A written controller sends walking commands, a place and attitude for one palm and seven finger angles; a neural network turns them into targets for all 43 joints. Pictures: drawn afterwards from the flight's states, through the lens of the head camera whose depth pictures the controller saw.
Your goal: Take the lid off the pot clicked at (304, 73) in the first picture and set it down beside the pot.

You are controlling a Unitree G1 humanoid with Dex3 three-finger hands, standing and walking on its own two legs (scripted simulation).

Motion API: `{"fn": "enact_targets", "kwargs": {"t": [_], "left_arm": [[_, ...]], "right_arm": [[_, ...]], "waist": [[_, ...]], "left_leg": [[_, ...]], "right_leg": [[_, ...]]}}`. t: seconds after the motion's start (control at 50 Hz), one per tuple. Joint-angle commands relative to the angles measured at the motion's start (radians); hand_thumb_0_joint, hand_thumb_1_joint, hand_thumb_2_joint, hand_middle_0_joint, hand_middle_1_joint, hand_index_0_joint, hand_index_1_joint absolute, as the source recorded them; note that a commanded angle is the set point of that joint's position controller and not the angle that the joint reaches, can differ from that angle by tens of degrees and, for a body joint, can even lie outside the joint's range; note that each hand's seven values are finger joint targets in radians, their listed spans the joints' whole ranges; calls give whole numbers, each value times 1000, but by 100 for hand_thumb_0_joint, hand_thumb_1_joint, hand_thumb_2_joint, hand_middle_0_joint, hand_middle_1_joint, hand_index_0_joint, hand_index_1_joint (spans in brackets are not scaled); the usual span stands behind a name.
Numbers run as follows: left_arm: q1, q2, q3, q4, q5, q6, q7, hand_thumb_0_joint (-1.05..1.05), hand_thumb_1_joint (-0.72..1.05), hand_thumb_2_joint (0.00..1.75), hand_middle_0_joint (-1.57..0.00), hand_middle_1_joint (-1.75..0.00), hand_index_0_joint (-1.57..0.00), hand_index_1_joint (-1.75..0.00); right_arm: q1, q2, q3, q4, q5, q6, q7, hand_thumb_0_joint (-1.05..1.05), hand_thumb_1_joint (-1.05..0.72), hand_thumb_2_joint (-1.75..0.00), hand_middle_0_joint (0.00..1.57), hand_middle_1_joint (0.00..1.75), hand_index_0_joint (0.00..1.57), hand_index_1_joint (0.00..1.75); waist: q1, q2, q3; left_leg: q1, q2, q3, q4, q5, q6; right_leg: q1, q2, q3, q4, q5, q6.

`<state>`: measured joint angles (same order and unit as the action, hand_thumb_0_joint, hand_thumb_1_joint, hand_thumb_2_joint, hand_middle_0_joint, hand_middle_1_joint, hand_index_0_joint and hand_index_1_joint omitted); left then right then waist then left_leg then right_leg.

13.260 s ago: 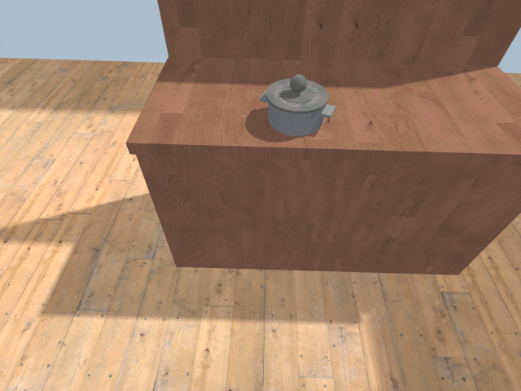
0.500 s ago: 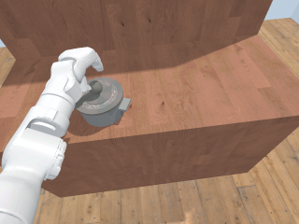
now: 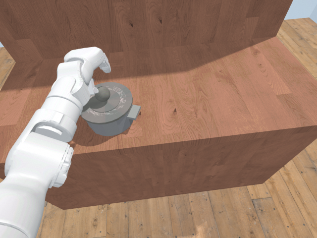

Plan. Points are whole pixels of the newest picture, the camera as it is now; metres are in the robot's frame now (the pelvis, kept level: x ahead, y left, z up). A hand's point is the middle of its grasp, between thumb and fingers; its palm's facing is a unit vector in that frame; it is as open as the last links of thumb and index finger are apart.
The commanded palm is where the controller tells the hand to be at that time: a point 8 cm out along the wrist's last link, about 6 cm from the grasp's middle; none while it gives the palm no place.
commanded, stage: move the open hand above the knob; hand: left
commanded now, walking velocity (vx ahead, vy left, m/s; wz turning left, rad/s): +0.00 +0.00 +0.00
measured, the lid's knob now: (102, 94) +0.52 +0.15 +0.06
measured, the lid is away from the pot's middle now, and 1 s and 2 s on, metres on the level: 0.00 0.00 0.00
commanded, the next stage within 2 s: lower the open fingers around the knob in 0.28 s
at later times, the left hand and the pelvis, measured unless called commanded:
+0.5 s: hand (99, 80) +0.48 +0.13 +0.14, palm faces -0.30 -0.07 -0.95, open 10.3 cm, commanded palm +0.47 +0.15 +0.20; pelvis -0.01 -0.01 +0.00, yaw +0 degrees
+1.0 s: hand (96, 92) +0.47 +0.15 +0.11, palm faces -0.33 -0.06 -0.94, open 10.3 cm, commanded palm +0.48 +0.15 +0.16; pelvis -0.01 -0.01 +0.00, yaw -1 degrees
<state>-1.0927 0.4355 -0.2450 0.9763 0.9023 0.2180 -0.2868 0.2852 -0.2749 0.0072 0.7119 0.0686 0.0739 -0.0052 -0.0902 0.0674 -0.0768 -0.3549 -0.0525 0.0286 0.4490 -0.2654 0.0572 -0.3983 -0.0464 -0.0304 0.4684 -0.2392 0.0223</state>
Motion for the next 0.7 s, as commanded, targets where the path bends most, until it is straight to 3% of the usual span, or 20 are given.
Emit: {"fn": "enact_targets", "kwargs": {"t": [0.0,0.04,0.06,0.1,0.16,0.2,0.28,0.3,0.34,0.4,0.42,0.5,0.52,0.56,0.62,0.68], "left_arm": [[-562,188,50,-215,20,-15,46,0,-34,147,-82,-8,-82,-8],[-515,181,55,-151,12,6,47,0,-34,147,-82,-8,-82,-8],[-523,150,22,-137,12,17,46,0,-34,147,-82,-8,-82,-8],[-561,130,2,-153,12,22,44,0,-34,147,-82,-8,-82,-8],[-633,209,62,-247,23,0,55,0,-34,147,-82,-8,-82,-8],[-589,161,22,-176,31,19,54,0,-34,147,-82,-8,-82,-8],[-549,157,30,-108,21,41,54,0,-34,147,-82,-8,-82,-8],[-587,178,41,-165,18,34,54,0,-34,147,-82,-8,-82,-8],[-610,203,50,-194,25,18,51,0,-34,147,-82,-8,-82,-8],[-511,228,71,-54,39,39,51,0,-34,147,-82,-8,-82,-8],[-524,201,52,-75,27,34,46,0,-34,147,-82,-8,-82,-8],[-534,261,91,-163,34,-9,41,0,-34,147,-82,-8,-82,-8],[-524,238,76,-185,29,-19,37,0,-34,147,-82,-8,-82,-8],[-463,268,103,-135,31,-17,41,0,-34,147,-82,-8,-82,-8],[-467,224,65,-119,19,-24,43,0,-34,147,-82,-8,-82,-8],[-536,248,73,-200,15,-51,56,0,-34,147,-82,-8,-82,-8]], "right_arm": [[17,-128,-48,-88,-7,-31,-6,0,-90,-90,20,30,20,30],[14,-133,-42,-81,-7,-16,-3,0,-90,-90,20,30,20,30],[-2,-133,-37,-82,-1,-9,-2,0,-90,-90,20,30,20,30],[-14,-131,-36,-88,1,-6,-5,0,-90,-90,20,30,20,30],[-17,-123,-36,-101,-7,-22,-11,0,-90,-90,20,30,20,30],[-23,-120,-31,-94,-3,-11,-12,0,-90,-90,20,30,20,30],[-28,-128,-28,-94,2,0,-14,0,-90,-90,20,30,20,30],[-32,-127,-28,-103,-1,-5,-15,0,-90,-90,20,30,20,30],[-36,-123,-28,-112,-1,-13,-22,0,-90,-90,20,30,20,30],[-22,-131,-23,-97,5,-6,-30,0,-90,-90,20,30,20,30],[-24,-134,-23,-102,5,-5,-31,0,-90,-90,20,30,20,30],[-19,-127,-30,-119,0,-17,-36,0,-90,-90,20,30,20,30],[-18,-124,-30,-124,-1,-18,-34,0,-90,-90,20,30,20,30],[-11,-132,-33,-114,2,-11,-36,0,-90,-90,20,30,20,30],[-14,-133,-34,-110,8,-11,-39,0,-90,-90,20,30,20,30],[-1,-131,-37,-106,7,-22,-43,0,-90,-90,20,30,20,30]], "waist": [[-11,-35,-440],[-7,-80,-388],[-13,-96,-358],[-19,-99,-358],[-6,-36,-463],[-13,-72,-407],[-10,-118,-354],[-6,-89,-397],[-8,-87,-437],[-7,-146,-341],[-10,-131,-341],[2,-96,-429],[2,-93,-436],[4,-122,-390],[-8,-109,-338],[-13,-65,-399]], "left_leg": [[326,37,-81,35,585,-11],[267,34,-70,23,539,-11],[235,30,-63,16,490,-10],[225,27,-59,9,437,-6],[294,25,-69,22,502,-7],[255,27,-62,12,476,-10],[186,23,-47,-4,393,-4],[212,22,-47,-5,391,-2],[222,17,-44,0,387,4],[141,17,-32,-15,322,7],[133,15,-31,-20,316,6],[187,14,-30,-6,370,16],[189,14,-30,-5,387,17],[165,16,-22,-9,357,17],[142,15,-18,-16,305,18],[192,14,-25,-10,320,18]], "right_leg": [[86,50,-17,9,370,-48],[95,51,-20,5,369,-48],[92,49,-20,5,356,-49],[93,48,-19,4,337,-50],[131,43,-8,15,375,-53],[115,45,-13,10,358,-51],[131,44,-13,5,345,-52],[147,41,-6,5,351,-51],[178,39,3,3,368,-50],[172,42,-1,-8,343,-49],[177,40,-2,-11,347,-50],[227,36,12,-7,398,-48],[231,35,11,-11,412,-48],[223,38,9,-17,397,-45],[184,40,7,-29,350,-47],[187,42,11,-21,352,-48]]}}
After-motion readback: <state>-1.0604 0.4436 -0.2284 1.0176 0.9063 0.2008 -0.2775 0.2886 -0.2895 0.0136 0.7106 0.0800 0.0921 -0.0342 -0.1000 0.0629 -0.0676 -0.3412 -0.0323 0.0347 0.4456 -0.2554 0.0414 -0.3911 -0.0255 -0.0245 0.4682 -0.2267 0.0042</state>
